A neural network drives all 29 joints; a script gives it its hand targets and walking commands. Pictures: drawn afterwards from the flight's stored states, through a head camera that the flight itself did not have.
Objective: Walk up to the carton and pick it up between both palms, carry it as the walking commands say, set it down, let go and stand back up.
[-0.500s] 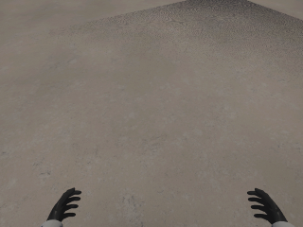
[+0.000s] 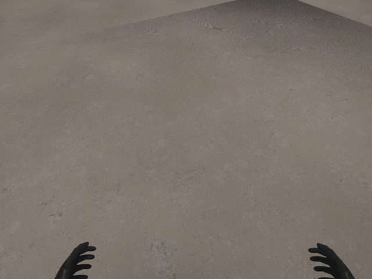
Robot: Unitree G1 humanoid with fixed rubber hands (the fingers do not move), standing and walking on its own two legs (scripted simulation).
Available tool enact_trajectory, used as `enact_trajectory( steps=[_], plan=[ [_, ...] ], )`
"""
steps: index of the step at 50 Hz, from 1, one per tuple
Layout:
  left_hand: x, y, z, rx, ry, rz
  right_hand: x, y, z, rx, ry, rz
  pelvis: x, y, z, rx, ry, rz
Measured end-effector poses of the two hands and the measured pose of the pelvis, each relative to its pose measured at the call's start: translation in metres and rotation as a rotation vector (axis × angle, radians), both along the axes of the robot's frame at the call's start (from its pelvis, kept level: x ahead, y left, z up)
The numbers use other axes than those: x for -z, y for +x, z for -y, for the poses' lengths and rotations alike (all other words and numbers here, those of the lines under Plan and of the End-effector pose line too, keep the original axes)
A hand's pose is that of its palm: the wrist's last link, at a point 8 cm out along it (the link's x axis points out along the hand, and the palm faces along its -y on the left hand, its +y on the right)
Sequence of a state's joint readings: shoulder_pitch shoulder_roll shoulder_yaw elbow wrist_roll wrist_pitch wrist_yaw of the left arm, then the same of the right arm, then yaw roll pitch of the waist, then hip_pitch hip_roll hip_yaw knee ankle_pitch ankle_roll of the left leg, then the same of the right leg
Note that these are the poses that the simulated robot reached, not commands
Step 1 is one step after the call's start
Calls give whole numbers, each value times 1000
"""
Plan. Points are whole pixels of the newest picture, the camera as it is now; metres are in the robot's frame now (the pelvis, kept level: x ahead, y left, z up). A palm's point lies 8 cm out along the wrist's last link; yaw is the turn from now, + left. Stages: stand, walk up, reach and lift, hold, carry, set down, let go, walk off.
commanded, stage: stand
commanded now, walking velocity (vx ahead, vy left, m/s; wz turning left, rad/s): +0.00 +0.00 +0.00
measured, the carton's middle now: out of the picture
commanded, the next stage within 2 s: walk up in 0.44 s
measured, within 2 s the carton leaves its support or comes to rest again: neither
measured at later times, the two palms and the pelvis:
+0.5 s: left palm out of the picture +0.12 +0.30 -0.08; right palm out of the picture +0.12 -0.30 -0.08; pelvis +0.00 +0.00 +0.01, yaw +0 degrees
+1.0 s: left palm out of the picture -0.03 +0.23 -0.11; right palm out of the picture +0.12 -0.29 -0.13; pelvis -0.03 -0.05 +0.00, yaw +15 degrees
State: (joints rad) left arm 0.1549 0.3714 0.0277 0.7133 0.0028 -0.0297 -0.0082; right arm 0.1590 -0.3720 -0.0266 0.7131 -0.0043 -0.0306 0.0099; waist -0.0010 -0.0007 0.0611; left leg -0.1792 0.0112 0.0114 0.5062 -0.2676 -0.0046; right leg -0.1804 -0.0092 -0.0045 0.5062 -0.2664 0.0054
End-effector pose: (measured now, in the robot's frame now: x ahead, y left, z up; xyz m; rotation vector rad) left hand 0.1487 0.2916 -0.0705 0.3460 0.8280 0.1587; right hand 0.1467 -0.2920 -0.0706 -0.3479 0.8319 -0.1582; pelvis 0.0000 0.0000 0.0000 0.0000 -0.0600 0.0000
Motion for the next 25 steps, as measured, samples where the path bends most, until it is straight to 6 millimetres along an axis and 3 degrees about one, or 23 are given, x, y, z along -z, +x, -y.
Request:
enact_trajectory(
  steps=[25],
  plan=[
    [11, -28, -10, -47, 12, -126, 11, -25, 9, 46, -10, -121, -7, -2, 0, -1, 0, 1]
  ],
)
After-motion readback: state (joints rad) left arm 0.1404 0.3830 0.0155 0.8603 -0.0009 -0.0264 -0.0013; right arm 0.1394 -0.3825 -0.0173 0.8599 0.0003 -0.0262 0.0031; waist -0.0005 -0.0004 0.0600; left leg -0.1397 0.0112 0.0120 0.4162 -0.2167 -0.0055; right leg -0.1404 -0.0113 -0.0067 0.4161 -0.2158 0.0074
